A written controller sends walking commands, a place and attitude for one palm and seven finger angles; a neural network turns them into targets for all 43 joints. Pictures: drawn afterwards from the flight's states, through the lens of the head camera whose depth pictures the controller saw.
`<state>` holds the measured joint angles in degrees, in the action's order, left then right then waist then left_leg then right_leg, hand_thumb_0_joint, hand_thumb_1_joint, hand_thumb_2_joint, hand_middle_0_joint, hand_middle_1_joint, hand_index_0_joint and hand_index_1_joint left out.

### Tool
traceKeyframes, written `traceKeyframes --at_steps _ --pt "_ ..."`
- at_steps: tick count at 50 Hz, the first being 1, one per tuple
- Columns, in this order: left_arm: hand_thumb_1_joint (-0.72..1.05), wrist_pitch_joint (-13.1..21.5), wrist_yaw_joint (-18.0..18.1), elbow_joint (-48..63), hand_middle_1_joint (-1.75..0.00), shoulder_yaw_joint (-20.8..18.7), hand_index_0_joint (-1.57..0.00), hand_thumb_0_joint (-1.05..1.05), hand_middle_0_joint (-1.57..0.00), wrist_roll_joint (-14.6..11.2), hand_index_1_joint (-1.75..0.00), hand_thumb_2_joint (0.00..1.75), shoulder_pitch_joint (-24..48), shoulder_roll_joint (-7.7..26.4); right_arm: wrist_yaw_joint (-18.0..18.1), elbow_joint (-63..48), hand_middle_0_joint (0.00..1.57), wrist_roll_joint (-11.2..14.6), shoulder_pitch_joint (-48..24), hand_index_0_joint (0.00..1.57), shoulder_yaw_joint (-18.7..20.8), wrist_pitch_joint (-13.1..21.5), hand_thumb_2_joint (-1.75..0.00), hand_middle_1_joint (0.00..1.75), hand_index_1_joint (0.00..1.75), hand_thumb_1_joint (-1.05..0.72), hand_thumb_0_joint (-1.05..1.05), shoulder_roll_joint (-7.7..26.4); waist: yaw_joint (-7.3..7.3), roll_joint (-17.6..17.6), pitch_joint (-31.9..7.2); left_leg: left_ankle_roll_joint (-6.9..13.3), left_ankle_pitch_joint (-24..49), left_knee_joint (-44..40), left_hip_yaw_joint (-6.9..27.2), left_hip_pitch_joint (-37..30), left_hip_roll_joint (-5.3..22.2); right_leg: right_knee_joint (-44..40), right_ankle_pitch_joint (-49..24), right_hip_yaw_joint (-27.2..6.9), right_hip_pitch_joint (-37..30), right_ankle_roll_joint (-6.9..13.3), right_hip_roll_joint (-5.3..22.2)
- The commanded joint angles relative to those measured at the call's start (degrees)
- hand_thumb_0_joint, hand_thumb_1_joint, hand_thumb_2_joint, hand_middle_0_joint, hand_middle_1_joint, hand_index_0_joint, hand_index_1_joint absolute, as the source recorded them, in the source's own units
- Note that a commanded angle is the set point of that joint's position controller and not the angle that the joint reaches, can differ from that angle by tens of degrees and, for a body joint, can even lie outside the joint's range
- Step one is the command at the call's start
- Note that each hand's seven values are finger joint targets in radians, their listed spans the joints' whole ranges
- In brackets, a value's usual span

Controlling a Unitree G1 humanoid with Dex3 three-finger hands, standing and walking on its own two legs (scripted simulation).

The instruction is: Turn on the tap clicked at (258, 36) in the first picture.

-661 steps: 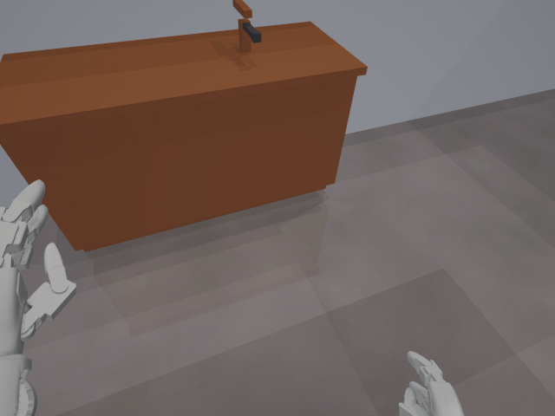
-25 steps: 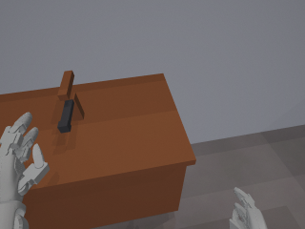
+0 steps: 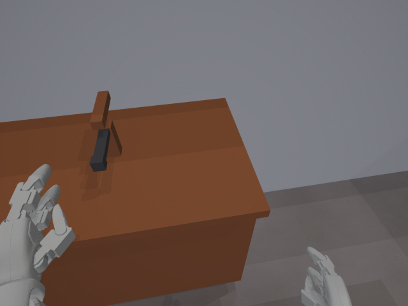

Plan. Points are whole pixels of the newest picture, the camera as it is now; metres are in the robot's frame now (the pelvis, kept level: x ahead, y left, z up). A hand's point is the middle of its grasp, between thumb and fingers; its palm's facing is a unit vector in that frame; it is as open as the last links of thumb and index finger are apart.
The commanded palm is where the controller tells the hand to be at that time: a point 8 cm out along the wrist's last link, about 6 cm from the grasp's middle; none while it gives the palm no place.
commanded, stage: turn the palm inward beside the body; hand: left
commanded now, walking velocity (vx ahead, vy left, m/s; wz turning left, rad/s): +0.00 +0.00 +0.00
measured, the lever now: (98, 163) +0.38 +0.30 +0.06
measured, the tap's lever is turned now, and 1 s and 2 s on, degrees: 0 0 0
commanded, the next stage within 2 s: reach beside the lever's end, fingers flat in 0.58 s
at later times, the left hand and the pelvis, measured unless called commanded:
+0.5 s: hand (74, 230) +0.18 +0.22 +0.14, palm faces +0.46 -0.88 -0.13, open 7.5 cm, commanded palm +0.13 +0.26 +0.15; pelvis +0.00 -0.01 +0.00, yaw +0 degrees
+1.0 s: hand (78, 220) +0.21 +0.24 +0.12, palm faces +0.48 -0.87 -0.13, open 7.5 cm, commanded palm +0.16 +0.28 +0.13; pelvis +0.01 -0.01 +0.00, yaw +0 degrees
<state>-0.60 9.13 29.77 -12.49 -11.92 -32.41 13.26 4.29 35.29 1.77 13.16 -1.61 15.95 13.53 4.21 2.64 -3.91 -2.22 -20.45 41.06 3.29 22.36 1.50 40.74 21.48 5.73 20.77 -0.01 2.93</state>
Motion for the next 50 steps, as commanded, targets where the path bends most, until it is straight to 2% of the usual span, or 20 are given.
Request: traceKeyframes --at_steps 1,4,5,9,10,14,15,19,20,29,30,34,37,39,40,43,44,48,49,50 --pt "0.9 4.3 0.6 13.1 -0.3 -5.5 -0.2 0.0 -0.2 -0.4 -0.3 0.9 3.1 7.5 0.4 -9.5 0.2 0.3 -7.1 0.2 2.2 4.1 -0.9 0.3 0.3 -0.9 0.0 6.2 0.16 -1.4 -2.8 3.0 7.6 -6.7 -1.0 -1.7 -2.0 -7.7 -5.8 0.2 0.1 0.7 -1.9" --pt "0.9 3.7 0.8 13.3 -0.3 -6.8 -0.2 0.0 -0.2 -0.7 -0.3 0.9 3.6 8.6 0.7 -8.8 0.2 0.4 -7.2 0.2 2.2 4.3 -0.9 0.3 0.3 -0.9 0.0 6.2 0.54 0.7 -2.8 2.9 7.0 -6.8 -1.0 -1.7 -2.2 -8.0 -5.4 -0.1 -0.2 0.7 -1.9" --pt "0.9 3.7 0.6 14.0 -0.3 -4.8 -0.2 0.0 -0.2 -1.0 -0.3 0.9 4.3 6.5 0.7 -9.2 0.2 0.5 -7.2 0.2 2.1 4.4 -0.9 0.3 0.3 -0.9 0.0 6.0 0.07 0.3 -3.2 2.9 7.5 -6.8 -1.0 -2.0 -2.2 -7.7 -5.7 0.0 -0.2 0.7 -1.7" --pt "0.9 2.2 0.5 12.8 -0.3 -6.1 -0.2 0.0 -0.2 -1.3 -0.3 0.9 3.3 8.0 1.0 -8.6 0.2 0.6 -7.2 0.2 1.9 4.6 -0.9 0.3 0.3 -0.9 0.0 6.2 0.67 -0.1 -2.6 2.9 6.5 -7.2 -0.8 -1.5 -2.2 -8.4 -4.9 -0.2 -0.6 0.8 -1.9" --pt "0.9 2.0 0.2 13.4 -0.3 -4.0 -0.2 0.0 -0.2 -1.5 -0.3 0.9 4.2 6.0 1.0 -9.1 0.2 0.7 -7.4 0.2 1.8 4.6 -0.9 0.3 0.3 -0.9 0.0 6.0 0.12 -0.5 -2.1 3.0 6.3 -7.3 -0.8 -1.7 -2.3 -8.4 -4.8 -0.1 -0.2 0.7 -1.6" --pt "0.9 1.3 0.5 13.5 -0.3 -6.5 -0.2 0.0 -0.2 -1.0 -0.3 0.9 3.6 8.6 1.2 -8.7 0.2 0.6 -7.3 0.2 1.9 4.6 -0.9 0.3 0.3 -0.9 0.0 6.2 0.75 -0.5 -2.4 3.1 7.4 -7.1 -1.0 -1.9 -2.2 -8.9 -5.8 -0.4 -1.2 0.7 -1.8" --pt "0.9 1.5 0.5 14.3 -0.3 -4.7 -0.2 0.0 -0.2 -0.9 -0.3 0.9 4.3 6.6 1.1 -9.1 0.2 0.5 -7.2 0.2 1.9 4.6 -0.9 0.3 0.3 -0.9 0.0 6.0 0.17 -1.3 -3.0 3.1 8.5 -6.9 -1.0 -2.6 -2.3 -8.5 -6.9 -0.2 -1.1 0.7 -1.6" --pt "0.9 1.5 0.8 12.9 -0.3 -6.8 -0.2 0.0 -0.2 -1.1 -0.3 0.9 3.1 8.2 1.0 -8.6 0.2 0.4 -7.0 0.2 2.0 4.5 -0.9 0.3 0.3 -0.9 0.0 6.1 0.75 -1.2 -2.6 3.1 9.1 -6.8 -1.2 -2.4 -2.2 -8.9 -7.7 -0.4 -1.4 0.6 -1.8" --pt "0.9 1.7 0.5 13.6 -0.3 -4.7 -0.2 0.0 -0.2 -1.3 -0.3 0.9 4.0 6.0 0.9 -9.0 0.2 0.4 -7.1 0.2 1.8 4.5 -0.9 0.3 0.3 -0.9 0.0 5.8 0.25 -1.3 -3.0 3.1 9.3 -6.8 -1.3 -2.5 -2.3 -8.7 -8.1 -0.3 -1.5 0.6 -1.6" --pt "0.9 1.9 0.4 13.0 -0.3 -6.4 -0.2 0.0 -0.2 -0.9 -0.3 0.9 3.1 8.0 1.1 -8.5 0.2 0.4 -6.9 0.2 2.2 4.4 -0.9 0.3 0.3 -0.9 0.0 6.1 0.6 -0.7 -2.9 3.3 10.8 -6.3 -1.6 -3.0 -2.2 -9.1 -10.5 -0.8 -2.5 0.5 -1.5" --pt "0.9 2.1 0.2 13.6 -0.3 -4.3 -0.2 0.0 -0.2 -1.0 -0.3 0.9 3.9 5.8 1.0 -8.8 0.2 0.5 -6.9 0.2 2.0 4.4 -0.9 0.3 0.3 -0.9 0.0 5.7 0.11 -0.8 -3.2 3.3 10.8 -6.4 -1.7 -3.3 -2.4 -8.9 -10.5 -0.6 -2.3 0.5 -1.3" --pt "0.9 2.2 0.6 12.7 -0.3 -6.5 -0.2 0.0 -0.2 -0.9 -0.3 0.9 3.0 7.9 1.1 -8.4 0.2 0.4 -6.8 0.2 2.3 4.3 -0.9 0.3 0.3 -0.9 0.0 6.1 0.67 -1.3 -2.9 3.3 10.8 -6.3 -1.7 -2.9 -2.3 -9.2 -10.6 -0.8 -2.7 0.4 -1.5" --pt "0.9 2.2 0.1 9.9 -0.3 -6.0 -0.2 0.0 -0.2 -1.6 -0.3 0.9 4.7 6.3 1.2 -8.3 0.2 0.4 -6.6 0.2 2.3 3.9 -0.9 0.3 0.3 -0.9 0.0 6.1 0.22 -3.2 -2.5 3.4 11.6 -6.1 -1.8 -2.7 -2.3 -9.0 -12.1 -0.9 -2.6 0.3 -1.5" --pt "0.9 2.2 0.1 7.9 -0.3 -8.1 -0.2 0.0 -0.2 -1.3 -0.3 0.9 6.3 8.4 1.5 -7.5 0.2 0.5 -6.5 0.2 2.5 3.5 -0.9 0.3 0.3 -0.9 0.0 6.3 0.13 -2.3 -2.0 3.3 10.9 -6.3 -1.9 -2.6 -2.3 -9.5 -11.3 -1.2 -2.5 0.3 -1.6" --pt "0.9 2.6 -0.1 8.9 -0.3 -5.4 -0.2 0.0 -0.2 -1.3 -0.3 0.9 8.2 5.9 1.4 -7.9 0.2 0.4 -6.9 0.2 2.3 3.5 -0.9 0.3 0.3 -0.9 0.0 6.0 -0.51 -1.5 -2.6 3.3 11.1 -6.3 -1.9 -3.3 -2.5 -9.2 -11.5 -1.1 -2.3 0.3 -1.3" --pt "0.9 3.4 -0.4 6.7 -0.3 -7.5 -0.2 0.0 -0.2 -1.6 -0.3 0.9 8.0 7.6 1.4 -7.4 0.2 0.2 -6.5 0.2 2.7 3.6 -0.9 0.3 0.3 -0.9 0.0 6.5 -0.3 -3.3 -4.5 3.4 13.1 -5.8 -2.0 -3.5 -2.4 -8.8 -14.2 -1.3 -3.4 0.2 -1.4" --pt "0.9 3.4 -0.4 5.4 -0.3 -9.2 -0.2 0.0 -0.2 -1.4 -0.3 0.9 7.2 9.2 1.5 -6.9 0.2 0.3 -6.3 0.2 2.8 3.4 -0.9 0.3 0.3 -0.9 0.0 6.5 0.17 -2.6 -4.1 3.3 12.9 -6.1 -1.9 -3.0 -2.4 -9.0 -14.0 -1.3 -3.7 0.3 -1.6" --pt "0.9 5.0 -1.0 4.1 -0.3 -8.1 -0.2 0.0 -0.2 -1.7 -0.3 0.9 10.5 8.0 1.4 -6.9 0.2 0.2 -6.5 0.2 2.8 3.4 -0.9 0.3 0.3 -0.9 0.0 6.4 -0.43 -2.1 -4.6 3.3 13.8 -6.0 -2.0 -3.5 -2.4 -8.6 -15.0 -1.3 -3.6 0.3 -1.4" --pt "0.9 5.1 -0.7 3.1 -0.3 -10.3 -0.2 0.0 -0.2 -1.3 -0.3 0.9 9.6 10.1 1.4 -6.4 0.2 0.3 -6.5 0.2 3.0 3.2 -0.9 0.3 0.3 -0.9 0.0 6.5 0.01 -0.3 -4.8 3.1 13.9 -6.1 -2.2 -3.5 -2.3 -8.8 -14.9 -1.4 -4.0 0.4 -1.5" --pt "0.9 5.6 -1.0 4.0 -0.3 -7.6 -0.2 0.0 -0.2 -1.4 -0.3 0.9 11.3 7.6 1.2 -6.7 0.2 0.3 -6.4 0.2 2.8 3.2 -0.9 0.3 0.3 -0.9 0.0 6.2 -0.61 0.2 -5.2 3.1 14.1 -6.1 -2.2 -3.8 -2.5 -8.3 -15.2 -1.3 -3.8 0.5 -1.2"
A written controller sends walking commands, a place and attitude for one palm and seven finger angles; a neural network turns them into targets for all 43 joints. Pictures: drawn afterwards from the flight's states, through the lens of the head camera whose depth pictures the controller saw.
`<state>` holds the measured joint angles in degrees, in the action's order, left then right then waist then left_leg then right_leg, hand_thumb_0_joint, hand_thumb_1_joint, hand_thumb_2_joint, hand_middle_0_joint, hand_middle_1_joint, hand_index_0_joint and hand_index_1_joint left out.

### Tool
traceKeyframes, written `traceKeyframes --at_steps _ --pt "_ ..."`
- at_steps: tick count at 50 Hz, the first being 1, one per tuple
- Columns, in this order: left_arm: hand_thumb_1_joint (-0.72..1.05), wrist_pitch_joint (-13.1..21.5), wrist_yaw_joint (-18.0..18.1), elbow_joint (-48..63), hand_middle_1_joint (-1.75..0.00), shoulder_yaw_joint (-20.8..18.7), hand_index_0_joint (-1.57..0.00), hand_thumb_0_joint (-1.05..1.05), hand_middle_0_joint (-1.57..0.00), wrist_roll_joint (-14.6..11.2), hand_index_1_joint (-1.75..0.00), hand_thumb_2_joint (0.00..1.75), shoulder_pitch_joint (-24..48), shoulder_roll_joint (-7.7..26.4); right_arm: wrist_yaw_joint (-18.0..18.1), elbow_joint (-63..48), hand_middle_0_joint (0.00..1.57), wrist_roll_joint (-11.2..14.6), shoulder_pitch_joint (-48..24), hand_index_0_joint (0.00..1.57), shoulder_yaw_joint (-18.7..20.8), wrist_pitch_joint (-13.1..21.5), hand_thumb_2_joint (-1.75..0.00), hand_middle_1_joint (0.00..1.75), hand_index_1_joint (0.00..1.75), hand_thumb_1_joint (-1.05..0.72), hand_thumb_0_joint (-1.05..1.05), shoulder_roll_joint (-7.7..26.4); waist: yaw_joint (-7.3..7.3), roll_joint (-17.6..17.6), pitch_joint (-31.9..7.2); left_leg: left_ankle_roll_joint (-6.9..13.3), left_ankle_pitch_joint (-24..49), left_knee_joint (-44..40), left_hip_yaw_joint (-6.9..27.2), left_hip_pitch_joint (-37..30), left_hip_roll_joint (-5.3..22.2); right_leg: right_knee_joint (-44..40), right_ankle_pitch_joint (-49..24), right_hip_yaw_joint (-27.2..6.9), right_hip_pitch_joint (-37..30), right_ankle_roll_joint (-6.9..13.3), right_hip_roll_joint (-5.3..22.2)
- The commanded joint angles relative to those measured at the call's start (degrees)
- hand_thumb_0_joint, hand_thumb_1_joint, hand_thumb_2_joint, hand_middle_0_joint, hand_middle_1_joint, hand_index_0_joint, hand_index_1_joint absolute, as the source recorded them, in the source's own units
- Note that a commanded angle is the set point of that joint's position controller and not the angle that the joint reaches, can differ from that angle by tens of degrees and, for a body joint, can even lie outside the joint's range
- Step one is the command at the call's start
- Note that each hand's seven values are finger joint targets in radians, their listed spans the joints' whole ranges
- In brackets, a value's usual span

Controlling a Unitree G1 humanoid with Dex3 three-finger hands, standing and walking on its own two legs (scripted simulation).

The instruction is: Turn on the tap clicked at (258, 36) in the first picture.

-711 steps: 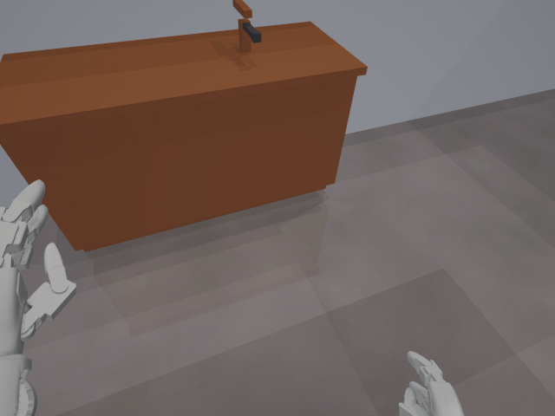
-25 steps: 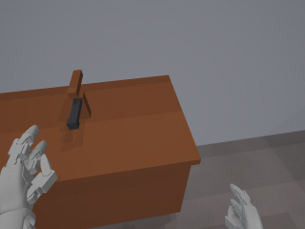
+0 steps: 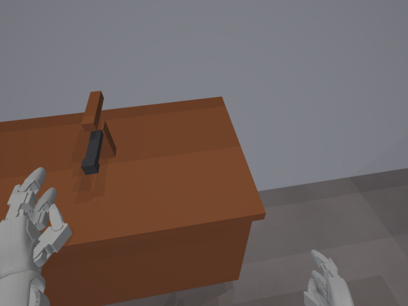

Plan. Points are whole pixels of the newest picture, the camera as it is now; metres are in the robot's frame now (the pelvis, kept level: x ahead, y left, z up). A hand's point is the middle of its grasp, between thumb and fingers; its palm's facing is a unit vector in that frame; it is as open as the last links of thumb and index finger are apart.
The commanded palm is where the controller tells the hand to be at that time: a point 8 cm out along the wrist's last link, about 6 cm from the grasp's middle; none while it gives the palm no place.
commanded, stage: reach beside the lever's end, fingers flat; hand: left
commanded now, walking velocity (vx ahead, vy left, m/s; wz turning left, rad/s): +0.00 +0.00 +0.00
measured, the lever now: (90, 166) +0.37 +0.31 +0.06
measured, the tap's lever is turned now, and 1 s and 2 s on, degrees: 0 0 0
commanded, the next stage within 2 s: push the lever round in 1.88 s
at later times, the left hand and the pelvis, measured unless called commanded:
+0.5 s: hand (71, 211) +0.24 +0.27 +0.10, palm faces +0.48 -0.87 -0.12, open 7.5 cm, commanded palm +0.20 +0.32 +0.10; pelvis -0.01 +0.01 +0.00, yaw -1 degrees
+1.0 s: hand (71, 197) +0.28 +0.30 +0.07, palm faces +0.50 -0.86 -0.11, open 7.7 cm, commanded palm +0.24 +0.35 +0.07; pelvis -0.01 +0.02 +0.00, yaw -2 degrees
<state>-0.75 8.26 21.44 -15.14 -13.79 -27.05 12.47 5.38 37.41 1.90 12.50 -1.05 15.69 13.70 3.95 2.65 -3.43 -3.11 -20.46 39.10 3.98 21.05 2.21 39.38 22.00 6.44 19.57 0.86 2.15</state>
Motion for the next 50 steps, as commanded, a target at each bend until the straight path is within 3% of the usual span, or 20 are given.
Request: traceKeyframes --at_steps 1,4,8,9,10,16,19,20,23,24,27,29,35,36,39,41,44,47,49,50 --pt "0.9 6.2 -0.1 11.2 -0.3 -5.3 -0.2 0.0 -0.2 0.5 -0.3 0.9 5.2 8.5 0.1 -8.8 0.2 0.1 -5.6 0.2 2.3 3.6 -0.9 0.3 0.3 -0.9 0.0 6.2 -0.15 -1.2 -5.2 3.9 14.6 -4.1 -2.7 -2.2 -3.0 -6.8 -16.2 -1.8 -2.7 -0.4 -0.6" --pt "0.9 6.6 -0.1 8.6 -0.3 -7.1 -0.2 0.0 -0.2 0.4 -0.3 0.9 4.6 9.9 0.1 -8.3 0.2 0.0 -5.7 0.2 2.5 3.2 -0.9 0.3 0.3 -0.9 0.0 6.5 0.14 -1.4 -4.8 3.9 14.5 -4.1 -2.8 -1.5 -3.1 -6.8 -16.5 -1.9 -2.7 -0.3 -0.8" --pt "0.9 7.3 -0.2 7.3 -0.29 -6.1 -0.2 0.0 -0.2 0.2 -0.29 0.9 7.9 8.9 0.2 -8.4 0.2 -0.1 -6.1 0.2 2.6 2.7 -0.9 0.3 0.3 -0.9 0.0 6.6 -0.55 -2.0 -5.4 4.0 13.8 -4.2 -2.9 -1.5 -3.1 -6.7 -15.7 -2.0 -2.2 -0.5 -0.7" --pt "0.9 7.4 0.2 6.4 -0.29 -8.3 -0.2 0.0 -0.2 0.5 -0.29 0.9 7.9 11.0 0.3 -8.0 0.2 0.1 -5.8 0.2 2.7 2.5 -0.9 0.3 0.3 -0.9 0.0 6.6 -0.31 -1.2 -5.2 3.8 13.9 -4.4 -2.7 -1.2 -3.0 -6.9 -15.5 -2.0 -2.5 -0.3 -0.8" --pt "0.9 7.6 0.1 6.1 -0.29 -6.3 -0.19 0.0 -0.19 0.5 -0.29 0.9 9.3 9.1 0.3 -8.2 0.2 0.0 -6.0 0.2 2.6 2.3 -0.9 0.3 0.3 -0.9 0.0 6.5 -0.8 -1.6 -5.5 3.8 13.5 -4.5 -2.7 -1.4 -3.1 -6.7 -14.8 -1.9 -2.0 -0.4 -0.7" --pt "0.9 9.4 0.7 3.4 -0.27 -4.9 -0.19 0.0 -0.19 1.5 -0.27 0.9 14.6 8.9 0.2 -7.6 0.2 -0.1 -6.7 0.2 2.7 2.2 -0.9 0.3 0.3 -0.9 0.0 6.8 -1.47 -0.3 -6.1 3.7 12.0 -4.5 -2.4 -1.7 -3.0 -6.5 -12.6 -2.1 -0.9 -0.2 -1.0" --pt "0.9 9.1 0.7 -0.8 -0.26 -8.1 -0.19 0.0 -0.19 1.7 -0.26 0.9 15.4 12.0 0.4 -6.7 0.2 -0.2 -6.6 0.2 2.7 1.3 -0.9 0.3 0.3 -0.9 0.0 7.1 -1.02 -0.6 -6.3 3.7 12.0 -4.7 -2.5 -0.8 -3.0 -6.7 -13.0 -2.2 -1.7 -0.1 -1.1" --pt "0.9 9.2 0.6 -0.2 -0.26 -6.6 -0.19 0.0 -0.19 1.6 -0.26 0.9 16.9 10.3 0.3 -7.2 0.2 -0.2 -6.8 0.2 2.7 1.0 -0.9 0.3 0.3 -0.9 0.0 6.9 -1.35 -0.8 -7.2 3.6 12.4 -4.8 -2.5 -1.0 -3.0 -6.2 -13.5 -2.1 -1.8 -0.1 -1.0" --pt "0.9 9.5 0.5 -2.2 -0.25 -7.6 -0.18 0.0 -0.18 1.3 -0.25 0.9 16.8 10.6 0.1 -7.3 0.2 -0.3 -6.9 0.2 2.9 0.4 -0.9 0.3 0.3 -0.9 0.0 6.9 -0.77 -0.8 -8.6 3.5 14.2 -4.5 -2.9 -1.2 -3.0 -5.8 -15.6 -2.2 -2.6 -0.1 -1.1" --pt "0.9 9.5 0.7 -3.5 -0.25 -9.6 -0.18 0.0 -0.18 1.5 -0.25 0.9 16.4 12.5 0.1 -6.9 0.2 -0.3 -6.7 0.2 2.9 0.1 -0.9 0.3 0.3 -0.9 0.0 7.0 -0.57 0.1 -8.2 3.4 14.2 -4.7 -2.7 -0.8 -2.9 -6.0 -15.6 -2.2 -2.8 0.0 -1.2" --pt "0.9 10.4 0.4 -4.7 -0.24 -7.3 -0.18 0.0 -0.18 1.4 -0.24 0.9 19.7 10.5 0.0 -7.1 0.2 -0.3 -6.7 0.2 2.9 -0.3 -0.9 0.3 0.3 -0.9 0.0 7.1 -1.49 -0.9 -7.9 3.5 14.1 -4.3 -2.7 -0.7 -2.8 -5.6 -15.4 -2.1 -1.6 -0.1 -1.3" --pt "0.9 10.9 0.5 -6.9 -0.24 -9.4 -0.18 0.0 -0.18 1.7 -0.24 0.9 21.1 12.5 0.1 -6.3 0.2 -0.3 -6.6 0.2 3.1 -0.7 -0.9 0.3 0.3 -0.9 0.0 7.3 -1.4 -0.8 -7.3 3.5 13.5 -4.4 -2.7 -0.3 -2.7 -5.9 -14.8 -2.2 -1.5 -0.1 -1.4" --pt "0.9 12.8 -0.8 -11.6 -0.22 -10.0 -0.17 0.0 -0.17 1.6 -0.22 0.9 29.1 14.0 0.5 -5.5 0.2 -0.3 -6.7 0.2 3.3 -1.6 -0.9 0.3 0.3 -0.9 0.0 7.7 -2.62 -0.7 -9.2 3.7 12.2 -3.9 -2.9 0.0 -3.0 -5.5 -14.0 -2.7 -0.7 -0.2 -1.3" --pt "0.9 13.1 -1.0 -13.3 -0.22 -10.5 -0.17 0.0 -0.17 1.7 -0.22 0.9 28.6 14.4 0.5 -5.4 0.2 -0.3 -6.6 0.2 3.4 -1.6 -0.9 0.3 0.3 -0.9 0.0 7.7 -2.14 -0.9 -9.5 3.6 12.3 -3.9 -2.8 0.3 -2.8 -5.3 -13.9 -2.6 -0.9 0.0 -1.5" --pt "0.9 14.2 -1.3 -14.4 -0.21 -10.6 -0.17 0.0 -0.17 2.1 -0.21 0.9 31.0 15.1 0.4 -4.9 0.2 -0.3 -6.3 0.2 3.4 -1.5 -0.9 0.3 0.3 -0.9 0.0 7.8 -2.27 2.2 -10.0 3.5 12.5 -3.7 -2.6 -0.1 -2.8 -5.1 -13.8 -2.6 -0.4 0.2 -1.6" --pt "0.9 14.7 -1.6 -15.9 -0.21 -9.3 -0.17 0.0 -0.17 1.9 -0.21 0.9 30.4 13.5 0.3 -5.2 0.2 -0.4 -6.1 0.2 3.6 -1.6 -0.9 0.3 0.3 -0.9 0.0 7.9 -2.36 0.3 -10.9 3.5 13.4 -3.5 -2.6 0.0 -2.8 -4.5 -14.9 -2.5 -0.5 0.1 -1.6" --pt "0.9 14.5 -1.8 -19.8 -0.2 -12.9 -0.17 0.0 -0.17 1.8 -0.2 0.9 29.7 16.7 0.2 -4.7 0.2 -0.5 -5.4 0.2 3.8 -2.3 -0.9 0.3 0.3 -0.9 0.0 8.4 -1.55 -0.2 -10.9 3.5 14.3 -3.3 -2.7 1.3 -2.8 -4.3 -16.3 -2.6 -1.3 0.1 -1.7" --pt "0.9 14.8 -2.3 -21.9 -0.19 -13.2 -0.16 0.0 -0.16 1.3 -0.19 0.9 32.5 16.9 0.3 -5.0 0.2 -0.4 -5.1 0.2 3.8 -3.2 -0.9 0.3 0.3 -0.9 0.0 8.4 -2.16 -1.8 -10.6 3.7 13.9 -3.0 -2.9 2.4 -2.8 -4.1 -16.6 -2.7 -0.9 -0.1 -1.7" --pt "0.9 15.4 -2.4 -23.1 -0.19 -15.6 -0.16 0.0 -0.16 1.6 -0.19 0.9 34.2 19.6 0.5 -4.4 0.2 -0.4 -4.9 0.2 3.9 -3.8 -0.9 0.3 0.3 -0.9 0.0 8.5 -2.15 -0.3 -11.0 3.8 13.8 -2.5 -3.1 2.6 -2.8 -4.1 -16.6 -3.0 -0.7 -0.2 -1.7" --pt "0.9 16.1 -2.7 -22.7 -0.18 -14.3 -0.16 0.0 -0.16 1.6 -0.18 0.9 36.0 18.4 0.4 -4.5 0.2 -0.5 -4.6 0.2 4.0 -3.9 -0.9 0.3 0.3 -0.9 0.0 8.2 -2.54 0.2 -11.8 3.8 13.9 -2.3 -3.2 2.3 -2.9 -3.7 -16.8 -3.1 -0.6 -0.2 -1.7"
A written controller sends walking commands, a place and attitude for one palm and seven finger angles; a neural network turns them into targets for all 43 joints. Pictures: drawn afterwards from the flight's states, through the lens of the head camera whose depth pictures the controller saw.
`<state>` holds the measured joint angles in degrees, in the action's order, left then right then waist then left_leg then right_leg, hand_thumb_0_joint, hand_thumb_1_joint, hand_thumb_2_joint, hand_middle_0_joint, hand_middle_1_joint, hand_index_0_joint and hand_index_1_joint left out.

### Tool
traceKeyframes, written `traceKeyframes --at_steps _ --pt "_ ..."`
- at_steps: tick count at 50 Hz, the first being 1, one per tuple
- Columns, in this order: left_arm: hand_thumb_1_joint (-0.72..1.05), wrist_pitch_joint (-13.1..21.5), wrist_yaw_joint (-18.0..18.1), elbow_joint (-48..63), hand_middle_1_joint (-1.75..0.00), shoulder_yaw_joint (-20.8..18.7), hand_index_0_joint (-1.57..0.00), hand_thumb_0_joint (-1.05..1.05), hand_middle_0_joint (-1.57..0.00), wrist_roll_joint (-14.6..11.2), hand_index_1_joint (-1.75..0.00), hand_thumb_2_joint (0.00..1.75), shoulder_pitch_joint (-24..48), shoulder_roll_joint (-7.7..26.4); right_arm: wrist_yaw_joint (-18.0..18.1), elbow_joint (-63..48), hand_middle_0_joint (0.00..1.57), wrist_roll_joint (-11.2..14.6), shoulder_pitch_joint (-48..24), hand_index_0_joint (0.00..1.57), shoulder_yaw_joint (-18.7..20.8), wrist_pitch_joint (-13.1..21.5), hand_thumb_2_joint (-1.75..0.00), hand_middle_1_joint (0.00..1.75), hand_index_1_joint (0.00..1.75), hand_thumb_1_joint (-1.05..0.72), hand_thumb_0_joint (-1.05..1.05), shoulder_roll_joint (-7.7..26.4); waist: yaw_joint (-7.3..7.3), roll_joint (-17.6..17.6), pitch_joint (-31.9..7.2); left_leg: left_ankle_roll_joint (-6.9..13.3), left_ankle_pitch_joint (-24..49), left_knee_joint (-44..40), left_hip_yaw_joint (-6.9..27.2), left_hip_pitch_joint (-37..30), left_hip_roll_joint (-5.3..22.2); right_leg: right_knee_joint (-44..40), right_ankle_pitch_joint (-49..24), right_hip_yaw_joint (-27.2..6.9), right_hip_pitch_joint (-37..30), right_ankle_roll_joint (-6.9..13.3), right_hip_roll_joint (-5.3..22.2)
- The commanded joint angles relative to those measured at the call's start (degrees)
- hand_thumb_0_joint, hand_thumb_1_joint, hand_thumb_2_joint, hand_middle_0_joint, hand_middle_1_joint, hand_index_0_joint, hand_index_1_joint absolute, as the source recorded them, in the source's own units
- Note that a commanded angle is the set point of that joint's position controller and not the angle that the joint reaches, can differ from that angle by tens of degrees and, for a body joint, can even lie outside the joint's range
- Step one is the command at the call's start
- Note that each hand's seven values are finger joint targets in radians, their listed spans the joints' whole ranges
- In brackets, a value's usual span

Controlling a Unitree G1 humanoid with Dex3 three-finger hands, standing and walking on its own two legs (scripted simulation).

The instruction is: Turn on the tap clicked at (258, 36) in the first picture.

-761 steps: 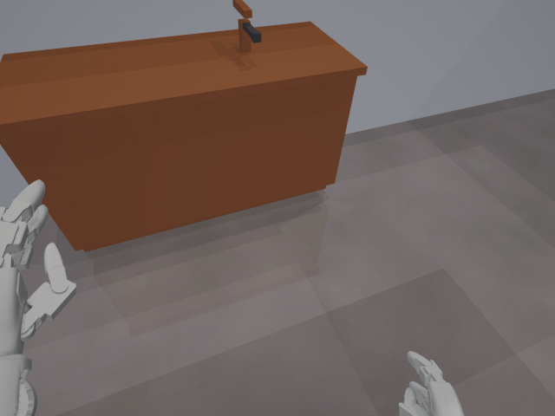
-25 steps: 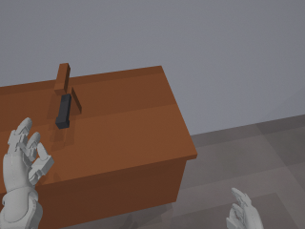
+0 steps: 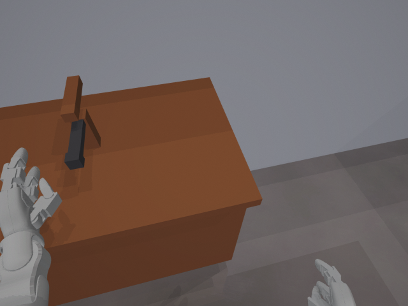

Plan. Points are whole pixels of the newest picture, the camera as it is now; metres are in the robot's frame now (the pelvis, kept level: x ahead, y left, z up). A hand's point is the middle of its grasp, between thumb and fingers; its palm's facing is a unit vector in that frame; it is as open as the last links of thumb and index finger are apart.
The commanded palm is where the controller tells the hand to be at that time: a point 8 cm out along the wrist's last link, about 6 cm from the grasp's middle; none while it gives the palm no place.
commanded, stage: reach beside the lever's end, fingers flat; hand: left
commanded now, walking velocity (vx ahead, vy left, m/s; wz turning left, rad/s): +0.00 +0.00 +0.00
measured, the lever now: (74, 160) +0.37 +0.31 +0.06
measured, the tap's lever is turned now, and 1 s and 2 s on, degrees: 0 0 2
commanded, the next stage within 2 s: push the lever round in 0.88 s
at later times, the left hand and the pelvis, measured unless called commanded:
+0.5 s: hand (49, 186) +0.32 +0.34 +0.05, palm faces +0.55 -0.83 -0.10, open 7.8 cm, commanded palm +0.28 +0.37 +0.05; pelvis +0.00 +0.01 -0.01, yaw -1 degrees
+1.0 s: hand (54, 186) +0.32 +0.34 +0.04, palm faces +0.53 -0.84 -0.10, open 7.9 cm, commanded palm +0.28 +0.37 +0.04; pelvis +0.00 +0.01 -0.02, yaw -1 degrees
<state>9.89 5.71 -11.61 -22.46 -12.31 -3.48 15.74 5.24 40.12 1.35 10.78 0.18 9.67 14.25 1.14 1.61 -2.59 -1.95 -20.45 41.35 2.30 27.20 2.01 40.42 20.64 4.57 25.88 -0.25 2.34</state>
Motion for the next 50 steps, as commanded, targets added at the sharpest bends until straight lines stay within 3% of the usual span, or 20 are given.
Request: traceKeyframes --at_steps 1,6,8,9,12,14,17,19,20,23,24,25,30,33,34,37,39,42,45,50 --pt "0.9 6.0 -0.3 9.7 -0.18 -7.5 -0.16 0.0 -0.16 0.1 -0.18 0.9 11.5 15.3 0.4 -7.2 0.2 -0.1 -2.8 0.2 2.9 2.1 -0.9 0.3 0.3 -0.9 0.0 7.7 0.7 1.9 -13.4 2.5 14.4 -4.4 -1.5 -3.9 -2.6 -4.4 -15.6 -1.2 -7.0 1.0 -2.0" --pt "0.9 8.1 -1.7 5.8 -0.17 -5.7 -0.16 0.0 -0.16 0.2 -0.17 0.9 17.7 15.0 0.5 -6.1 0.2 0.0 -1.8 0.2 2.9 1.9 -0.9 0.3 0.3 -0.9 0.0 8.4 -1.34 1.9 -12.8 2.7 12.0 -3.2 -1.1 -3.1 -2.5 -3.7 -13.1 -1.2 -3.4 1.0 -2.3" --pt "0.9 8.2 -2.5 4.1 -0.16 -5.6 -0.16 0.0 -0.16 0.0 -0.16 0.9 17.7 15.1 0.6 -6.1 0.2 -0.1 -1.3 0.2 3.0 1.8 -0.9 0.3 0.3 -0.9 0.0 8.6 -0.99 2.3 -13.8 2.7 12.5 -2.8 -1.1 -2.8 -2.6 -3.3 -13.7 -1.3 -3.6 1.1 -2.2" --pt "0.9 8.3 -2.3 3.1 -0.16 -7.9 -0.15 0.0 -0.15 0.5 -0.16 0.9 17.8 17.6 0.8 -5.6 0.2 0.1 -1.0 0.2 3.2 1.5 -0.9 0.3 0.3 -0.9 0.0 8.7 -0.83 2.7 -14.0 2.7 12.9 -2.8 -0.9 -2.9 -2.4 -3.2 -13.7 -1.2 -3.7 1.2 -2.3" --pt "0.9 8.3 -2.9 0.6 -0.15 -7.6 -0.15 0.0 -0.15 0.2 -0.15 0.9 19.4 17.5 0.7 -5.8 0.2 -0.1 -0.4 0.2 3.2 0.9 -0.9 0.3 0.3 -0.9 0.0 8.9 -0.87 0.7 -14.9 2.8 12.7 -2.3 -0.9 -1.6 -2.6 -2.6 -13.9 -1.2 -3.5 0.9 -2.3" --pt "0.9 8.7 -2.7 -0.5 -0.15 -11.0 -0.15 0.0 -0.15 0.5 -0.15 0.9 19.1 20.9 0.7 -5.5 0.2 -0.3 0.1 0.2 3.3 0.2 -0.9 0.3 0.3 -0.9 0.0 9.0 -0.06 2.4 -15.4 2.7 14.3 -1.9 -0.9 -1.2 -2.5 -2.2 -15.4 -1.5 -4.1 1.1 -2.3" --pt "0.9 9.6 -3.1 -1.3 -0.15 -11.1 -0.15 0.0 -0.15 0.2 -0.15 0.9 18.8 20.4 0.2 -5.9 0.2 -0.6 0.9 0.2 3.5 -0.4 -0.9 0.3 0.3 -0.9 0.0 8.9 -0.26 0.8 -17.5 2.8 16.3 -0.9 -1.2 -0.8 -2.4 -1.1 -17.9 -1.5 -4.5 0.9 -2.4" --pt "0.9 9.9 -3.4 -3.8 -0.15 -13.0 -0.15 0.0 -0.15 0.5 -0.15 0.9 19.0 22.4 0.1 -5.5 0.2 -0.5 1.4 0.2 3.5 -1.1 -0.9 0.3 0.3 -0.9 0.0 8.9 -0.31 2.6 -15.8 2.8 16.1 -0.5 -1.3 0.2 -2.2 -0.9 -17.4 -1.6 -3.3 1.0 -2.6" --pt "0.9 10.0 -3.8 -4.4 -0.15 -11.4 -0.15 0.0 -0.15 0.4 -0.15 0.9 20.7 21.0 0.0 -5.7 0.2 -0.5 1.5 0.2 3.4 -1.3 -0.9 0.3 0.3 -0.9 0.0 8.9 -0.86 2.6 -15.4 2.8 14.6 -0.4 -1.4 0.9 -2.3 -0.7 -16.1 -1.5 -2.2 0.8 -2.5" --pt "0.9 10.9 -5.0 -7.4 -0.15 -12.2 -0.15 0.0 -0.15 0.2 -0.15 0.9 24.3 22.7 0.3 -5.4 0.2 -0.4 2.0 0.2 3.5 -1.7 -0.9 0.3 0.3 -0.9 0.0 9.5 -1.62 1.6 -15.4 2.9 12.3 0.4 -1.3 2.3 -2.3 -0.3 -13.5 -1.7 -0.1 0.9 -2.7" --pt "0.9 11.5 -5.1 -6.6 -0.15 -11.8 -0.15 0.0 -0.15 0.8 -0.15 0.9 25.8 23.0 0.4 -5.2 0.2 -0.4 2.2 0.2 3.5 -1.9 -0.9 0.3 0.3 -0.9 0.0 9.3 -1.54 4.2 -15.6 2.9 12.6 0.5 -1.1 1.6 -2.2 -0.2 -13.2 -1.8 0.3 1.1 -2.7" --pt "0.9 12.0 -5.5 -5.1 -0.15 -9.0 -0.15 0.0 -0.15 0.9 -0.15 0.9 27.8 20.8 0.2 -5.5 0.2 -0.4 2.4 0.2 3.4 -1.7 -0.9 0.3 0.3 -0.9 0.0 9.3 -2.24 5.3 -17.1 2.8 12.6 0.7 -1.0 0.4 -2.2 0.2 -12.8 -1.8 1.0 1.1 -2.8" --pt "0.9 12.0 -5.0 -5.4 -0.15 -8.4 -0.15 0.0 -0.15 0.7 -0.15 0.9 24.4 19.5 -0.1 -5.4 0.2 -0.7 3.3 0.2 3.8 -1.9 -0.9 0.3 0.3 -0.9 0.0 9.6 -1.94 4.2 -19.3 2.5 15.1 1.1 -0.2 -0.5 -1.8 0.9 -13.8 -1.3 1.0 1.1 -3.0" --pt "0.9 11.0 -4.3 -6.7 -0.15 -10.5 -0.15 0.0 -0.15 0.3 -0.15 0.9 23.7 21.3 -0.1 -5.8 0.2 -0.5 3.1 0.2 3.8 -2.4 -0.9 0.3 0.3 -0.9 0.0 9.7 -1.33 2.1 -18.0 2.5 13.4 0.6 -0.3 1.8 -1.9 0.8 -13.0 -1.1 0.4 1.0 -3.0" --pt "0.9 11.0 -3.6 -6.7 -0.15 -13.2 -0.15 0.0 -0.15 0.8 -0.15 0.9 22.2 23.7 -0.1 -5.6 0.2 -0.6 3.2 0.2 3.8 -2.8 -0.9 0.3 0.3 -0.9 0.0 9.6 -0.23 3.4 -18.3 2.5 14.4 0.5 -0.3 1.7 -1.8 0.8 -13.5 -1.3 -0.5 1.2 -2.9" --pt "0.9 11.6 -2.5 -2.5 -0.15 -12.3 -0.15 0.0 -0.15 1.3 -0.15 0.9 21.5 22.7 -0.7 -6.8 0.2 -0.9 3.0 0.2 3.8 -3.0 -0.9 0.3 0.3 -0.9 0.0 9.1 -0.16 5.2 -20.2 2.2 17.1 0.4 -0.4 0.4 -1.7 1.4 -15.0 -1.2 -1.4 1.2 -3.1" --pt "0.9 11.7 -2.0 -3.3 -0.15 -13.2 -0.15 0.0 -0.15 1.7 -0.15 0.9 19.3 23.1 -0.9 -6.4 0.2 -1.0 3.3 0.2 3.8 -3.2 -0.9 0.3 0.3 -0.9 0.0 9.1 -0.28 5.3 -19.0 2.3 17.9 0.8 -0.3 0.6 -1.5 1.3 -15.4 -1.3 -0.9 1.3 -3.2" --pt "0.9 12.1 -2.8 -4.0 -0.15 -10.6 -0.15 0.0 -0.15 1.0 -0.15 0.9 21.9 20.2 -0.9 -6.5 0.2 -0.7 2.9 0.2 3.8 -3.2 -0.9 0.3 0.3 -0.9 0.0 9.0 -1.73 3.2 -17.0 2.4 14.4 0.7 -0.5 1.7 -1.4 1.0 -13.2 -1.1 0.8 1.1 -3.5" --pt "0.9 12.0 -3.6 -4.2 -0.15 -8.3 -0.15 0.0 -0.15 1.0 -0.15 0.9 24.6 18.7 -0.4 -5.9 0.2 -0.5 2.8 0.2 3.6 -3.0 -0.9 0.3 0.3 -0.9 0.0 9.2 -2.64 4.3 -16.1 2.5 12.6 0.6 -0.2 1.0 -1.5 0.9 -11.2 -1.1 2.7 1.2 -3.4" --pt "0.9 11.9 -3.3 -4.6 -0.15 -8.4 -0.15 0.0 -0.15 1.6 -0.15 0.9 27.8 20.3 0.1 -5.7 0.2 -0.6 2.8 0.2 3.4 -2.8 -0.9 0.3 0.3 -0.9 0.0 9.4 -2.72 4.5 -17.1 2.4 10.3 0.7 0.3 1.2 -1.6 1.0 -9.1 -1.2 3.4 1.3 -3.2"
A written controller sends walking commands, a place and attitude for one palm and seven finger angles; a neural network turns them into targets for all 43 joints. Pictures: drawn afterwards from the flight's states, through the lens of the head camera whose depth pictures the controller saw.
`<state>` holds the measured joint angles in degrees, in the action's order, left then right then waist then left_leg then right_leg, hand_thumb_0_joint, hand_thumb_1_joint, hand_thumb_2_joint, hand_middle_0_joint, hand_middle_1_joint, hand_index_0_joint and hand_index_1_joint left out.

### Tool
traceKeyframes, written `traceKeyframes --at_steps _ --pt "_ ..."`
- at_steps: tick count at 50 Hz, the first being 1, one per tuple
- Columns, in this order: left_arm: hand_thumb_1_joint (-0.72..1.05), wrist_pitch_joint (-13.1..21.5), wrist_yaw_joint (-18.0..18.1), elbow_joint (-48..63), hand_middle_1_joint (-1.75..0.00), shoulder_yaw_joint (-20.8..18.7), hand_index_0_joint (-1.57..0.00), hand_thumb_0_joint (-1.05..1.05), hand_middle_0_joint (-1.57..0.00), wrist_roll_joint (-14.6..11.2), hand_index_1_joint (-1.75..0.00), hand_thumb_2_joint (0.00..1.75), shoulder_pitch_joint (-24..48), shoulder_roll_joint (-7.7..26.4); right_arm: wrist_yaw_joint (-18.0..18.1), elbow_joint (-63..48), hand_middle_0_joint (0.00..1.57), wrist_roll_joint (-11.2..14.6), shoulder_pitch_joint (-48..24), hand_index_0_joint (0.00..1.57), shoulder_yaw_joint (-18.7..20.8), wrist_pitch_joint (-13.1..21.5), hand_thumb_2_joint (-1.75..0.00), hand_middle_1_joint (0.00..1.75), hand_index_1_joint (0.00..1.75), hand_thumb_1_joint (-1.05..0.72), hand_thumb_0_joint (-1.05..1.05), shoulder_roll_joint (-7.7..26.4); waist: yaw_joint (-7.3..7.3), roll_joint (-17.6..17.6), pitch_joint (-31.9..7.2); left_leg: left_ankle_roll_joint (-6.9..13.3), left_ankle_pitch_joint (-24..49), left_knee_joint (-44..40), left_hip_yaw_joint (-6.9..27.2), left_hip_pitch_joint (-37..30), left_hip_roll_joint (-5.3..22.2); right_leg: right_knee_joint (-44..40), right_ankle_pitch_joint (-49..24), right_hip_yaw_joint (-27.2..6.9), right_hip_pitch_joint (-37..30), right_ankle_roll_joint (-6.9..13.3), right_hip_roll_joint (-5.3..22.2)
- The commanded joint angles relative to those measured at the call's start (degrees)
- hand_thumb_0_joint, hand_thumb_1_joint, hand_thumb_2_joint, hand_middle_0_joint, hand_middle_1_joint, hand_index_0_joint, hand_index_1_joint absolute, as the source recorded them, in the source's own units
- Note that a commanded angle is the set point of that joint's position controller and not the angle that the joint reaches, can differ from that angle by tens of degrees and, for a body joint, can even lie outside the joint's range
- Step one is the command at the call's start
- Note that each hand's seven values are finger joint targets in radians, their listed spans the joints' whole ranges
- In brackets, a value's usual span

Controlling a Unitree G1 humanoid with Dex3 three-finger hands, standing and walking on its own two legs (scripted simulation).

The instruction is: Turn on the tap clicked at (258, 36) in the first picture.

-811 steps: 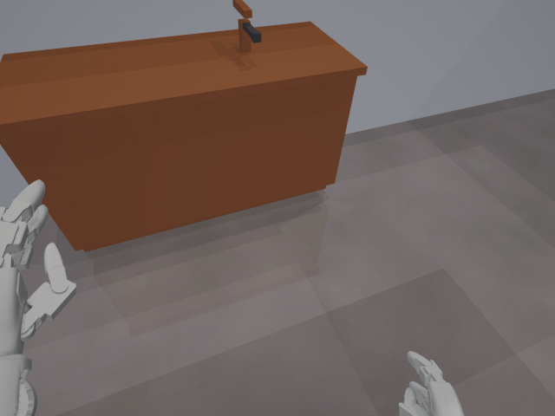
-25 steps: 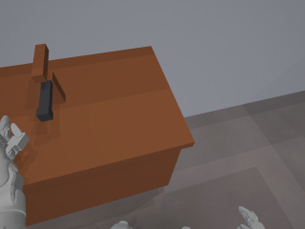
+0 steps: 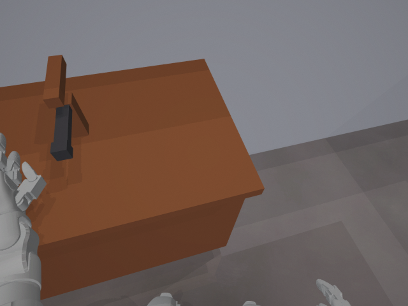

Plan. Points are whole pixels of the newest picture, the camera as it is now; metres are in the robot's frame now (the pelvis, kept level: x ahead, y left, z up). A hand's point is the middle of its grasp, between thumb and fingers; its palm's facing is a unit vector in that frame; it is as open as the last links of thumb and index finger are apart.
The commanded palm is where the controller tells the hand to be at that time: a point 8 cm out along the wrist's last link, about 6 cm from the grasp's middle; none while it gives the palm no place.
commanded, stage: push the lever round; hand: left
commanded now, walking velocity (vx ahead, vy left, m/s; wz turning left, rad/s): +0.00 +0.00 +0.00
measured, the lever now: (62, 150) +0.37 +0.30 +0.08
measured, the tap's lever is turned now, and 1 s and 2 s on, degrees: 0 2 18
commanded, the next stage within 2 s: none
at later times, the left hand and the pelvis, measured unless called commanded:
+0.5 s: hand (57, 178) +0.32 +0.29 +0.06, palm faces +0.55 -0.83 -0.10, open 7.9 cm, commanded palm +0.28 +0.33 +0.06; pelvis +0.00 -0.01 +0.00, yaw +0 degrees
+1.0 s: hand (78, 176) +0.33 +0.26 +0.06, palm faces +0.59 -0.81 -0.07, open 7.8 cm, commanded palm +0.29 +0.29 +0.06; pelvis +0.00 -0.02 +0.00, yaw +0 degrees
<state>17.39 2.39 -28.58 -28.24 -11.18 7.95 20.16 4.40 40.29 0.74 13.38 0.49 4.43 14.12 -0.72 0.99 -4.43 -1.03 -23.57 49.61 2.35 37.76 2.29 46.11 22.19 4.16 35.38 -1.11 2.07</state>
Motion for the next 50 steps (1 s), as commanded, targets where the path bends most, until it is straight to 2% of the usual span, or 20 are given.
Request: traceKeyframes --at_steps 1,4,7,9,10,11,15,19,23,29,31,34,35,39,40,43,44,47,49,50 --pt "0.9 4.3 0.1 12.1 -0.15 -2.2 -0.15 0.0 -0.15 0.5 -0.15 0.9 15.9 15.2 0.9 -6.0 0.2 -0.1 0.1 0.2 3.1 2.5 -0.9 0.3 0.3 -0.9 0.0 9.3 -0.67 4.7 -15.9 1.4 13.7 -7.6 0.3 -9.5 -2.0 -4.6 -10.9 -0.8 -6.6 2.2 -2.9" --pt "0.9 4.4 1.1 11.9 -0.15 -3.0 -0.15 0.0 -0.15 1.2 -0.15 0.9 16.6 16.2 0.9 -5.8 0.2 -0.1 0.2 0.2 3.0 2.3 -0.9 0.3 0.3 -0.9 0.0 9.3 -0.32 4.9 -16.7 1.5 15.0 -7.1 0.2 -9.7 -1.9 -4.4 -12.2 -0.9 -7.2 2.2 -2.9" --pt "0.9 4.5 1.9 14.4 -0.15 -1.8 -0.15 0.0 -0.15 1.4 -0.15 0.9 13.7 14.4 0.3 -6.6 0.2 -0.4 0.4 0.2 3.2 2.3 -0.9 0.3 0.3 -0.9 0.0 9.0 0.29 6.1 -19.6 1.1 20.4 -6.7 -0.1 -11.8 -1.8 -3.8 -16.4 -0.8 -9.2 2.2 -2.9" --pt "0.9 3.9 2.7 12.9 -0.15 -3.2 -0.15 0.0 -0.15 1.7 -0.15 0.9 11.0 15.1 0.0 -6.4 0.2 -0.3 0.5 0.2 3.3 1.9 -0.9 0.3 0.3 -0.9 0.0 8.8 0.87 5.7 -18.4 1.1 21.4 -6.7 -0.2 -11.0 -1.6 -3.8 -17.2 -0.8 -9.7 2.2 -2.9" --pt "0.9 3.7 2.8 13.5 -0.15 -1.6 -0.15 0.0 -0.15 1.4 -0.15 0.9 11.8 13.2 -0.2 -6.7 0.2 -0.3 0.5 0.2 3.1 1.8 -0.9 0.3 0.3 -0.9 0.0 8.7 0.3 4.4 -17.9 1.2 20.8 -6.8 -0.3 -10.5 -1.7 -3.9 -17.6 -0.7 -9.7 2.0 -2.9" --pt "0.9 3.5 2.8 13.5 -0.15 -2.4 -0.15 0.0 -0.15 1.1 -0.15 0.9 9.7 13.5 -0.4 -6.9 0.2 -0.2 0.3 0.2 3.3 1.8 -0.9 0.3 0.3 -0.9 0.0 8.7 1.08 4.2 -17.7 1.1 21.0 -7.2 -0.5 -9.9 -1.7 -4.1 -18.0 -0.7 -10.7 2.1 -2.9" --pt "0.9 3.2 3.5 14.1 -0.15 -2.2 -0.15 0.0 -0.15 1.1 -0.15 0.9 9.6 12.8 -0.5 -7.2 0.2 -0.1 0.0 0.2 3.3 1.3 -0.9 0.3 0.3 -0.9 0.0 8.6 0.53 2.4 -15.7 1.4 19.4 -7.4 -0.9 -8.8 -1.8 -4.6 -18.0 -0.8 -10.8 1.9 -2.8" --pt "0.9 4.4 4.1 15.0 -0.15 -2.6 -0.15 0.0 -0.15 1.5 -0.15 0.9 9.9 13.1 -0.3 -6.6 0.2 -0.2 -0.4 0.2 3.5 1.4 -0.9 0.3 0.3 -0.9 0.0 8.5 0.41 3.2 -15.4 1.6 18.0 -7.0 -1.3 -9.0 -1.9 -4.8 -17.2 -1.2 -10.4 2.0 -2.9" --pt "0.9 5.5 3.6 16.9 -0.15 0.1 -0.15 0.0 -0.15 1.4 -0.15 0.9 10.8 10.8 -0.4 -6.6 0.2 -0.3 -0.8 0.2 3.4 1.8 -0.9 0.3 0.3 -0.9 0.0 8.3 -0.22 4.5 -16.6 1.6 18.2 -6.7 -1.4 -9.7 -2.0 -4.4 -17.8 -1.4 -10.2 2.0 -2.8" --pt "0.9 4.9 3.6 14.8 -0.15 -0.7 -0.15 0.0 -0.15 1.3 -0.15 0.9 10.4 11.3 0.0 -6.0 0.2 0.0 -1.2 0.2 3.4 1.8 -0.9 0.3 0.3 -0.9 0.0 8.3 0.1 3.4 -15.1 1.7 15.8 -7.0 -1.5 -8.5 -2.2 -5.0 -16.4 -1.6 -10.4 2.0 -2.6" --pt "0.9 4.7 3.9 14.8 -0.15 1.0 -0.15 0.0 -0.15 1.2 -0.15 0.9 11.6 9.6 0.0 -6.3 0.2 0.0 -1.4 0.2 3.3 1.9 -0.9 0.3 0.3 -0.9 0.0 8.2 -0.27 2.5 -15.0 1.8 14.7 -7.1 -1.5 -8.4 -2.3 -5.2 -15.6 -1.5 -10.0 1.8 -2.5" --pt "0.9 4.8 4.9 13.4 -0.15 -1.3 -0.15 0.0 -0.15 1.8 -0.15 0.9 12.7 12.4 0.2 -6.1 0.2 0.0 -1.5 0.2 3.1 1.7 -0.9 0.3 0.3 -0.9 0.0 8.3 -0.02 1.9 -14.3 1.9 12.5 -7.3 -1.5 -7.2 -2.4 -5.6 -13.4 -1.8 -10.0 1.8 -2.5" --pt "0.9 5.1 4.9 14.9 -0.15 1.3 -0.15 0.0 -0.15 2.0 -0.15 0.9 14.8 10.0 0.0 -6.5 0.2 -0.1 -1.6 0.2 3.0 1.7 -0.9 0.3 0.3 -0.9 0.0 8.1 -0.56 2.8 -15.4 1.9 13.2 -7.2 -1.5 -8.1 -2.5 -5.2 -14.3 -1.8 -10.0 1.8 -2.4" --pt "0.9 5.5 7.2 16.1 -0.15 2.4 -0.15 0.0 -0.15 2.8 -0.15 0.9 11.1 7.5 -0.6 -6.5 0.2 -0.3 -1.6 0.2 3.4 2.0 -0.9 0.3 0.3 -0.9 0.0 7.8 0.17 4.1 -16.8 1.5 16.4 -6.8 -1.3 -9.9 -2.2 -4.6 -16.2 -1.4 -10.2 2.1 -2.7" --pt "0.9 5.3 7.8 16.0 -0.15 3.8 -0.15 0.0 -0.15 2.8 -0.15 0.9 11.5 5.9 -0.8 -6.6 0.2 -0.4 -1.5 0.2 3.3 2.0 -0.9 0.3 0.3 -0.9 0.0 7.7 -0.11 2.6 -16.6 1.5 15.9 -6.9 -1.3 -9.5 -2.2 -4.6 -16.3 -1.2 -10.2 1.9 -2.6" --pt "0.9 4.9 9.9 15.2 -0.15 3.6 -0.15 0.0 -0.15 3.2 -0.15 0.9 12.5 6.1 -0.8 -6.7 0.2 -0.5 -2.0 0.2 3.2 1.9 -0.9 0.3 0.3 -0.9 0.0 7.9 -0.38 0.5 -15.0 1.6 12.9 -7.2 -1.4 -7.8 -2.4 -5.4 -13.9 -1.4 -9.8 1.7 -2.5" --pt "0.9 4.7 10.9 14.4 -0.15 1.7 -0.15 0.0 -0.15 3.8 -0.15 0.9 12.8 8.0 -0.6 -6.3 0.2 -0.5 -2.1 0.2 3.2 1.6 -0.9 0.3 0.3 -0.9 0.0 8.0 -0.04 0.3 -14.0 1.7 12.3 -7.4 -1.3 -7.1 -2.4 -5.6 -13.2 -1.5 -9.9 1.8 -2.4" --pt "0.9 4.8 12.6 16.1 -0.15 5.7 -0.15 0.0 -0.15 5.1 -0.15 0.9 17.5 4.9 -0.6 -6.5 0.2 -0.7 -2.6 0.2 3.0 1.7 -0.9 0.3 0.3 -0.9 0.0 7.6 -1.19 2.2 -14.8 1.6 11.1 -7.3 -1.5 -8.2 -2.4 -5.6 -11.7 -1.7 -8.5 1.8 -2.3" --pt "0.9 5.3 14.4 16.9 -0.15 4.4 -0.15 0.0 -0.15 6.0 -0.15 0.9 16.9 6.0 -0.5 -6.2 0.2 -1.1 -2.5 0.2 3.2 1.6 -0.9 0.3 0.3 -0.9 0.0 7.5 -0.37 3.7 -16.0 1.5 12.3 -7.2 -1.2 -9.0 -2.4 -5.4 -12.4 -1.6 -9.2 2.1 -2.4" --pt "0.9 5.2 14.9 17.0 -0.15 5.9 -0.15 0.0 -0.15 6.3 -0.15 0.9 16.3 4.3 -0.8 -6.5 0.2 -1.2 -2.5 0.2 3.1 1.6 -0.9 0.3 0.3 -0.9 0.0 7.3 -0.56 3.1 -17.2 1.5 12.8 -7.1 -1.2 -9.2 -2.5 -5.0 -13.0 -1.5 -9.6 2.0 -2.3"
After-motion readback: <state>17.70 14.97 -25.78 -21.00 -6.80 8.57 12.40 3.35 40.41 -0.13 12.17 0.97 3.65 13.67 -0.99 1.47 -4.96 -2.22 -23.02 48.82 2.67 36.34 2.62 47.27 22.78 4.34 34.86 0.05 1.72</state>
